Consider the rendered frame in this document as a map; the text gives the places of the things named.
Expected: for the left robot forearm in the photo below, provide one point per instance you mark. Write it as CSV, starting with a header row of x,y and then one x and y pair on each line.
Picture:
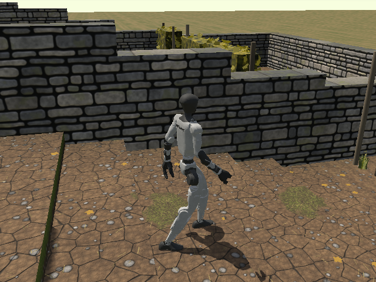
x,y
167,151

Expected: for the left robot hand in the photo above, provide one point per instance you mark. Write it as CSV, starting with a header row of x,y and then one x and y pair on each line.
x,y
167,165

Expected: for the right robot forearm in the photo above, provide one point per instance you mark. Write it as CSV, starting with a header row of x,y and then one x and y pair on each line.
x,y
202,156

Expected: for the robot left upper arm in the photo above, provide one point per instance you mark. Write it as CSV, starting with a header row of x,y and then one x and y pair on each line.
x,y
172,130

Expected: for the right robot hand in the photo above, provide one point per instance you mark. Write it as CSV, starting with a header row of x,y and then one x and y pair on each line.
x,y
224,175

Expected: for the robot right upper arm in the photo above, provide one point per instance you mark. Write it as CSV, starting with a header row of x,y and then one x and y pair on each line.
x,y
196,131

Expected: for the robot right thigh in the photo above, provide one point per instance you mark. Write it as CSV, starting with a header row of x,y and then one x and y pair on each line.
x,y
194,192

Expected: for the humanoid robot torso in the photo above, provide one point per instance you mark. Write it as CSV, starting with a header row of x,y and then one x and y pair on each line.
x,y
185,146

